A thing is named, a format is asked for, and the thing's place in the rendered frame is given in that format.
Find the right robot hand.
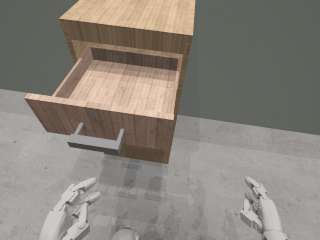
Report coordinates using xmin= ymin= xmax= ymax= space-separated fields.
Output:
xmin=240 ymin=176 xmax=283 ymax=235

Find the left robot shin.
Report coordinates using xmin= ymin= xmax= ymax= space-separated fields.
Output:
xmin=123 ymin=226 xmax=133 ymax=230

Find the drawer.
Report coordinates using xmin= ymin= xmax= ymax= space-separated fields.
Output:
xmin=24 ymin=45 xmax=181 ymax=151

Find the robot left thigh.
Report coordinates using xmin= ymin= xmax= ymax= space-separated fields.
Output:
xmin=111 ymin=229 xmax=139 ymax=240

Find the left robot hand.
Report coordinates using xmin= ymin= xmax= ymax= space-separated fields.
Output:
xmin=38 ymin=177 xmax=101 ymax=240

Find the robot right forearm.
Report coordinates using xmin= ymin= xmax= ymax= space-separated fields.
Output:
xmin=261 ymin=230 xmax=289 ymax=240

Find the cabinet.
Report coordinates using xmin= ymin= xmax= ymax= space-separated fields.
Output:
xmin=59 ymin=0 xmax=196 ymax=164

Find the handle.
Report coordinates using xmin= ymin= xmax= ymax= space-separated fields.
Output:
xmin=67 ymin=122 xmax=125 ymax=155

